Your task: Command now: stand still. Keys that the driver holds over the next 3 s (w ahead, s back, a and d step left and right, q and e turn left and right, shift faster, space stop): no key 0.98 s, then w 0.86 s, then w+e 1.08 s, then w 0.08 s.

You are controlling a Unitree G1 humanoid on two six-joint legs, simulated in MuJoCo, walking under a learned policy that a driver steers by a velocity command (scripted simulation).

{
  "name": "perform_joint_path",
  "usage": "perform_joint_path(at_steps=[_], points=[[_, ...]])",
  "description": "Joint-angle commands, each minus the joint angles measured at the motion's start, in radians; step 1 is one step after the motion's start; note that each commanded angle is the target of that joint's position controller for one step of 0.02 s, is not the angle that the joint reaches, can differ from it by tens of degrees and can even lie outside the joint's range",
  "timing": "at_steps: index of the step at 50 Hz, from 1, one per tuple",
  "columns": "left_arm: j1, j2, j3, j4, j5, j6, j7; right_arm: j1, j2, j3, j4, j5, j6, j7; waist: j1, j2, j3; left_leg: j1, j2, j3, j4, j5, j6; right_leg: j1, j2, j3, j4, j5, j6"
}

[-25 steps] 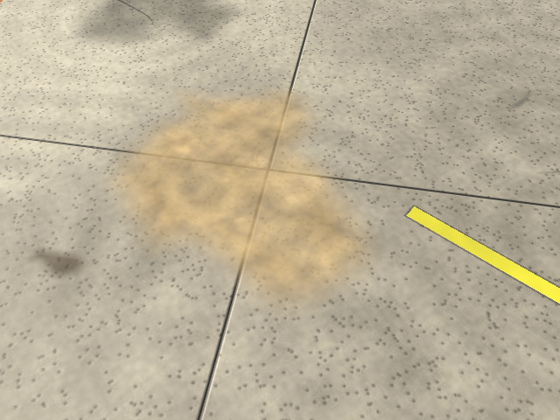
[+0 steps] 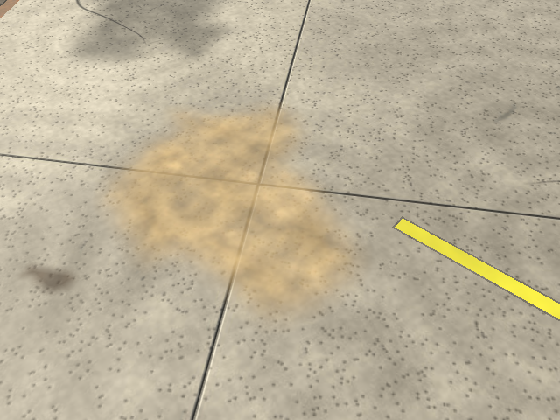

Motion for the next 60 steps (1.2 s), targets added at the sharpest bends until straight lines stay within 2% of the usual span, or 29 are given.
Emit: perform_joint_path(at_steps=[1,10,20,49,50,52,53,54,55,56,57,58,60], points=[[0.021,0.098,0.015,-0.006,0.000,-0.010,0.004,0.018,-0.090,-0.011,-0.001,0.000,-0.008,-0.005,0.004,-0.003,0.009,-0.012,0.106,-0.096,-0.051,0.067,0.022,-0.029,-0.128,0.128,-0.085,0.037,-0.025],[0.064,0.074,0.002,0.062,0.000,-0.010,0.008,0.033,-0.065,0.003,0.062,0.002,-0.008,-0.010,0.004,-0.008,0.020,-0.012,0.110,-0.087,-0.045,0.073,0.023,-0.037,-0.121,0.125,-0.081,0.052,-0.023],[0.102,0.046,-0.006,0.105,0.000,-0.012,0.013,0.048,-0.036,0.012,0.102,0.003,-0.009,-0.016,0.007,-0.003,0.028,-0.020,0.111,-0.078,-0.035,0.079,0.021,-0.036,-0.118,0.122,-0.072,0.073,-0.024],[0.163,-0.001,-0.007,0.142,0.001,-0.016,0.021,0.103,0.012,0.018,0.138,0.003,-0.008,-0.025,0.008,-0.004,0.043,-0.029,0.114,-0.061,-0.011,0.082,0.011,-0.028,-0.115,0.124,-0.065,0.123,-0.030],[0.171,-0.005,-0.008,0.144,0.002,-0.016,0.021,0.110,0.019,0.020,0.141,0.001,-0.007,-0.025,0.011,-0.007,0.023,-0.024,0.105,-0.056,-0.014,0.028,0.012,-0.020,-0.110,0.128,-0.083,0.027,-0.032],[0.185,0.038,0.010,0.143,0.002,-0.008,0.020,0.098,0.013,0.015,0.127,-0.007,-0.005,-0.023,0.023,-0.053,0.047,-0.081,0.052,-0.009,0.060,-0.144,0.022,-0.032,-0.111,0.174,-0.122,-0.251,-0.059],[0.212,0.064,0.023,0.146,0.001,-0.001,0.019,0.081,0.012,0.012,0.110,-0.014,-0.004,-0.018,0.039,-0.098,0.065,-0.154,0.017,0.029,0.145,-0.253,0.030,-0.027,-0.142,0.237,-0.151,-0.430,-0.096],[0.250,0.078,0.033,0.151,0.001,0.004,0.017,0.053,0.015,0.011,0.089,-0.025,-0.006,-0.011,0.057,-0.128,0.102,-0.244,-0.001,0.065,0.234,-0.308,0.034,-0.026,-0.203,0.321,-0.201,-0.575,-0.139],[0.278,0.083,0.041,0.157,0.004,0.005,0.015,0.024,0.026,0.012,0.065,-0.035,-0.012,-0.003,0.072,-0.142,0.146,-0.303,0.017,0.097,0.315,-0.308,0.038,-0.042,-0.271,0.400,-0.241,-0.641,-0.182],[0.292,0.076,0.044,0.158,0.010,0.001,0.013,-0.006,0.026,0.011,0.042,-0.038,-0.021,0.004,0.078,-0.133,0.181,-0.356,0.053,0.101,0.396,-0.298,0.040,-0.058,-0.321,0.453,-0.272,-0.629,-0.215],[0.299,0.075,0.048,0.156,0.017,-0.007,0.010,-0.030,0.019,0.006,0.021,-0.036,-0.031,0.009,0.078,-0.109,0.192,-0.415,0.076,0.090,0.464,-0.306,0.041,-0.039,-0.344,0.476,-0.286,-0.574,-0.235],[0.295,0.079,0.052,0.152,0.021,-0.018,0.008,-0.037,0.015,0.002,0.007,-0.034,-0.042,0.015,0.067,-0.083,0.188,-0.459,0.094,0.081,0.498,-0.297,0.042,-0.007,-0.349,0.467,-0.282,-0.504,-0.241],[0.272,0.078,0.055,0.138,0.016,-0.037,0.006,-0.043,0.009,-0.007,-0.012,-0.025,-0.062,0.028,0.046,-0.058,0.149,-0.448,0.104,0.088,0.459,-0.257,0.038,0.027,-0.313,0.382,-0.259,-0.365,-0.216]])
Next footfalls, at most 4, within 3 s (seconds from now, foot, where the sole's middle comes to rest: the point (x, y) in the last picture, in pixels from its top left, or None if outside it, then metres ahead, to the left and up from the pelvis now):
1.34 left None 0.17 0.12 -0.78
1.84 right None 0.51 -0.02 -0.78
2.38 left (248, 303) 0.85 0.12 -0.78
2.92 right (353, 259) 1.00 -0.19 -0.78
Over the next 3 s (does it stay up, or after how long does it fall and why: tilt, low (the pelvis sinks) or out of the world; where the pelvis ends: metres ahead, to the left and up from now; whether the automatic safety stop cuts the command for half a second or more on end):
stays up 0.95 -0.09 -0.02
